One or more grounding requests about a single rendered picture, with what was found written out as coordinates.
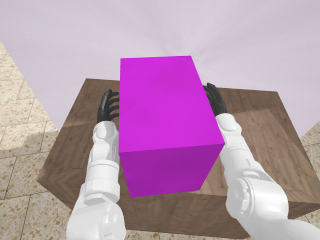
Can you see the carton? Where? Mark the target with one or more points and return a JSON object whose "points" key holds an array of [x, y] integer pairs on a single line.
{"points": [[169, 138]]}

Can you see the robot left hand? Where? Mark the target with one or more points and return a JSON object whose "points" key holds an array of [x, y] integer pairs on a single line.
{"points": [[104, 110]]}

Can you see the robot right hand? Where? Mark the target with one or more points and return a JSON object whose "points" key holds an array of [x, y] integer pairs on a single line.
{"points": [[215, 99]]}

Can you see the robot right upper arm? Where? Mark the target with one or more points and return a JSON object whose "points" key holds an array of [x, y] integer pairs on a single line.
{"points": [[261, 207]]}

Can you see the robot left forearm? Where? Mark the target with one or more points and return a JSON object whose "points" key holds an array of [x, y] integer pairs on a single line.
{"points": [[101, 182]]}

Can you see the pedestal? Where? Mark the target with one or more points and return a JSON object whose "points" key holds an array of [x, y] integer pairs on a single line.
{"points": [[265, 126]]}

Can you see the robot left upper arm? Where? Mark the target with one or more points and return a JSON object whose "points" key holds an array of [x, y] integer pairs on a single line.
{"points": [[102, 221]]}

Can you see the robot right forearm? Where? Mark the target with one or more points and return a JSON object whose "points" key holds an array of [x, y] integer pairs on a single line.
{"points": [[235, 155]]}

